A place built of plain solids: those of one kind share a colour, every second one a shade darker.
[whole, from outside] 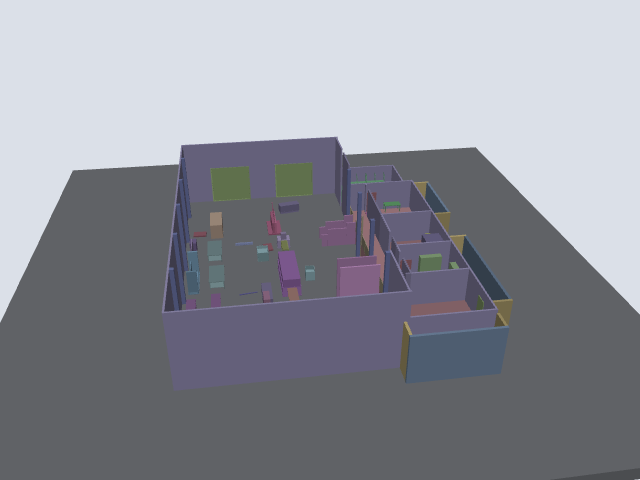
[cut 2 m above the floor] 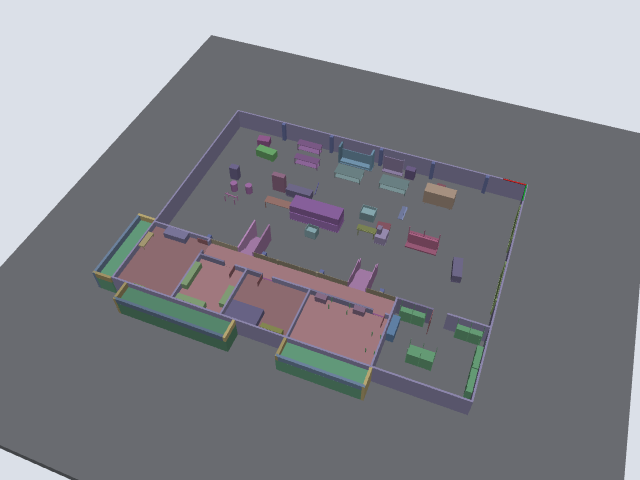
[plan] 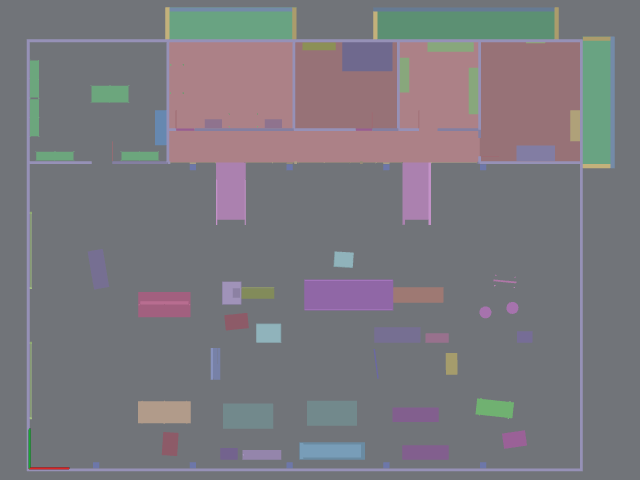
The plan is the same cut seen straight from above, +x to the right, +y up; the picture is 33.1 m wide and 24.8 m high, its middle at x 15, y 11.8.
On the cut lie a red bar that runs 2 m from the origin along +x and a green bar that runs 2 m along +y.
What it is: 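A small joinery factory in a shed of 28.4 x 22.0 m, halls 6.5 m to the eaves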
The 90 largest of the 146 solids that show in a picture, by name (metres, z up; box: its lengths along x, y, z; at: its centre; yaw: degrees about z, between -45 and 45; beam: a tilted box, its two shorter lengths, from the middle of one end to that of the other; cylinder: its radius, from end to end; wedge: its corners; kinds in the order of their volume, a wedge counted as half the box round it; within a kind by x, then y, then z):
{
 "level_1": {"box": [6.51, 4.52, 1.49], "at": [10.39, 19.76, 0.69]},
 "level_2": {"box": [16.11, 1.7, 1.49], "at": [15.2, 16.65, 0.69]},
 "level_3": {"box": [5.4, 4.52, 1.49], "at": [16.35, 19.76, 0.69]},
 "level_4": {"box": [4.2, 4.52, 1.49], "at": [21.15, 19.76, 0.69]},
 "level_5": {"box": [5.18, 6.22, 1.49], "at": [25.84, 18.91, 0.69]},
 "wall_1": {"box": [0.15, 16.1, 6.52], "at": [-0.07, 7.9, 3.21]},
 "wall_2": {"box": [0.15, 6.52, 2.95], "at": [-0.07, 18.91, 1.43]},
 "wall_3": {"box": [3.21, 0.15, 6.52], "at": [1.61, 15.8, 3.21]},
 "wall_4": {"box": [7.44, 0.15, 2.95], "at": [3.57, 22.09, 1.43]},
 "wall_5": {"box": [2.88, 0.15, 6.52], "at": [5.7, 15.8, 3.21]},
 "wall_6": {"box": [0.15, 1.7, 4.39], "at": [7.14, 16.65, 2.15]},
 "wall_7": {"box": [0.15, 4.52, 4.39], "at": [7.14, 19.76, 2.15]},
 "wall_8": {"box": [6.81, 0.15, 4.39], "at": [10.39, 22.09, 2.15]},
 "wall_9": {"box": [5.13, 0.15, 4.39], "at": [11.08, 17.5, 2.15]},
 "wall_10": {"box": [0.15, 4.52, 4.39], "at": [13.65, 19.76, 2.15]},
 "wall_11": {"box": [28.73, 0.15, 6.52], "at": [14.21, -0.07, 3.21]},
 "wall_12": {"box": [3.19, 0.15, 4.39], "at": [15.25, 17.5, 2.15]},
 "wall_13": {"box": [5.7, 0.15, 4.39], "at": [16.35, 22.09, 2.15]},
 "wall_14": {"box": [1.35, 0.15, 4.39], "at": [18.37, 17.5, 2.15]},
 "wall_15": {"box": [0.15, 4.52, 4.39], "at": [19.05, 19.76, 2.15]},
 "wall_16": {"box": [1.06, 0.15, 4.39], "at": [19.58, 17.5, 2.15]},
 "wall_17": {"box": [4.5, 0.15, 4.39], "at": [21.15, 22.09, 2.15]},
 "wall_18": {"box": [2.19, 0.15, 4.39], "at": [22.16, 17.5, 2.15]},
 "wall_19": {"box": [0.15, 4.52, 4.39], "at": [23.25, 19.76, 2.15]},
 "wall_20": {"box": [5.18, 0.15, 6.52], "at": [25.84, 15.8, 3.21]},
 "wall_21": {"box": [5.48, 0.15, 4.39], "at": [25.84, 22.09, 2.15]},
 "wall_22": {"box": [0.15, 16.1, 6.52], "at": [28.5, 7.9, 3.21]},
 "wall_23": {"box": [0.15, 6.52, 4.39], "at": [28.5, 18.91, 2.15]},
 "street_1": {"box": [6.79, 1.65, 1.49], "at": [10.39, 23.0, 0.69]},
 "street_2": {"box": [9.59, 1.65, 1.49], "at": [22.55, 23.0, 0.69]},
 "street_3": {"box": [1.65, 6.8, 1.49], "at": [29.41, 18.91, 0.69]},
 "yard_wall_1": {"box": [6.79, 0.22, 4.09], "at": [10.39, 23.71, 2.0]},
 "yard_wall_2": {"box": [9.59, 0.22, 4.09], "at": [22.55, 23.71, 2.0]},
 "yard_wall_3": {"box": [0.22, 6.8, 4.09], "at": [30.12, 18.91, 2.0]},
 "four_sider_1": {"box": [4.54, 1.54, 0.85], "at": [16.48, 8.96, 0.47]},
 "four_sider_2": {"box": [4.54, 1.44, 0.75], "at": [16.48, 8.96, 1.26]},
 "flightparts_1": {"box": [1.42, 1.21, 0.77], "at": [10.4, 14.33, 0.34]},
 "flightparts_2": {"box": [1.42, 0.31, 0.95], "at": [10.4, 15.07, 0.42]},
 "flightparts_3": {"box": [1.42, 0.31, 1.13], "at": [10.4, 15.36, 0.52]},
 "flightparts_4": {"box": [1.42, 0.31, 1.31], "at": [10.4, 15.65, 0.6]},
 "flightparts_5": {"box": [0.14, 3.22, 3.69], "at": [19.33, 14.19, 1.79]},
 "flightparts_6": {"box": [1.42, 1.21, 0.77], "at": [20.0, 14.33, 0.34]},
 "flightparts_7": {"box": [1.42, 0.31, 0.95], "at": [20.0, 15.07, 0.42]},
 "flightparts_8": {"box": [1.42, 0.31, 1.13], "at": [20.0, 15.36, 0.52]},
 "flightparts_9": {"box": [1.42, 0.31, 1.31], "at": [20.0, 15.65, 0.6]},
 "flightparts_10": {"box": [0.14, 3.22, 3.69], "at": [20.67, 14.19, 1.79]},
 "yard_cheek_1": {"box": [0.22, 1.65, 4.09], "at": [7.11, 23.0, 2.0]},
 "yard_cheek_2": {"box": [0.22, 1.65, 4.09], "at": [13.68, 23.0, 2.0]},
 "yard_cheek_3": {"box": [0.22, 1.65, 4.09], "at": [17.86, 23.0, 2.0]},
 "yard_cheek_4": {"box": [0.22, 1.65, 4.09], "at": [27.23, 23.0, 2.0]},
 "yard_cheek_5": {"box": [1.65, 0.22, 4.09], "at": [29.41, 15.62, 2.0]},
 "yard_cheek_6": {"box": [1.65, 0.22, 4.09], "at": [29.41, 22.2, 2.0]},
 "cubicles_1": {"box": [2.6, 1.5, 2.05], "at": [17.45, 21.27, 2.42]},
 "shelving_1": {"box": [0.46, 1.92, 1.3], "at": [0.25, 18.12, 0.6]},
 "shelving_2": {"box": [0.46, 1.92, 1.3], "at": [0.25, 20.12, 0.6]},
 "shelving_3": {"box": [1.92, 0.46, 1.3], "at": [1.3, 16.13, 0.6]},
 "shelving_4": {"box": [1.92, 0.86, 1.3], "at": [4.15, 19.34, 0.6]},
 "shelving_5": {"box": [1.92, 0.46, 1.3], "at": [5.7, 16.13, 0.6]},
 "lockers_1": {"box": [0.5, 1.8, 1.85], "at": [19.37, 20.32, 2.31]},
 "lockers_2": {"box": [2.4, 0.5, 1.85], "at": [21.75, 21.77, 2.31]},
 "lockers_3": {"box": [0.5, 2.4, 1.85], "at": [22.93, 19.5, 2.31]},
 "column_1": {"box": [0.32, 0.32, 6.52], "at": [3.43, 0.16, 3.21]},
 "column_2": {"box": [0.32, 0.32, 6.52], "at": [8.43, 0.16, 3.21]},
 "column_3": {"box": [0.32, 0.32, 6.52], "at": [8.43, 15.56, 3.21]},
 "column_4": {"box": [0.32, 0.32, 6.52], "at": [13.43, 0.16, 3.21]},
 "column_5": {"box": [0.32, 0.32, 6.52], "at": [13.43, 15.56, 3.21]},
 "column_6": {"box": [0.32, 0.32, 6.52], "at": [18.43, 0.16, 3.21]},
 "column_7": {"box": [0.32, 0.32, 6.52], "at": [18.43, 15.56, 3.21]},
 "column_8": {"box": [0.32, 0.32, 6.52], "at": [23.43, 0.16, 3.21]},
 "column_9": {"box": [0.32, 0.32, 6.52], "at": [23.43, 15.56, 3.21]},
 "finished_stack_1": {"box": [2.72, 1.13, 1.43], "at": [6.96, 2.9, 0.79]},
 "timber_trolley_1": {"box": [0.8, 2.0, 0.68], "at": [3.55, 10.29, 0.56], "yaw": 9.7},
 "timber_trolley_2": {"box": [2.4, 0.8, 0.68], "at": [19.0, 6.89, 0.56]},
 "reception_desk_1": {"box": [2.0, 0.8, 1.15], "at": [26.15, 16.28, 1.97]},
 "sheet_rack_1": {"box": [2.5, 0.23, 1.1], "at": [6.96, 8.33, 0.69]},
 "sheet_rack_2": {"box": [2.7, 1.3, 0.19], "at": [6.96, 8.46, 0.04]},
 "sheet_rack_3": {"box": [2.5, 0.17, 1.1], "at": [6.96, 8.55, 0.69]},
 "outdoor_1": {"box": [0.05, 3.8, 3.85], "at": [0.05, 4.54, 1.88]},
 "outdoor_2": {"box": [0.05, 3.8, 3.85], "at": [0.05, 11.26, 1.88]},
 "cabinet_1": {"box": [0.9, 0.46, 1.95], "at": [9.49, 17.81, 2.37]},
 "cabinet_2": {"box": [0.9, 0.46, 1.35], "at": [12.59, 17.81, 2.06]},
 "door_stack_1": {"box": [1.92, 0.83, 0.82], "at": [24.03, 3.1, 0.49], "yaw": -6.2},
 "cutter_cabinet_1": {"box": [1.2, 0.5, 1.95], "at": [21.05, 6.74, 0.93]},
 "counter_1": {"box": [0.6, 1.8, 1.05], "at": [6.77, 17.6, 0.47]},
 "crosscut_saw_1": {"box": [0.94, 1.14, 0.79], "at": [10.44, 9.06, 0.43]},
 "pallet_stack_1": {"box": [1.2, 0.8, 0.77], "at": [25.05, 1.49, 0.34], "yaw": 8.3},
 "control_desk_1": {"box": [0.8, 0.6, 1.45], "at": [25.58, 6.79, 0.68]},
 "glue_station_1": {"box": [0.9, 0.6, 1.15], "at": [10.3, 0.75, 0.53]},
 "offcut_bin_1": {"box": [1.23, 0.93, 0.46], "at": [12.35, 6.99, 0.37]},
 "basins_1": {"box": [1.72, 0.4, 0.7], "at": [14.95, 21.8, 1.74]}
}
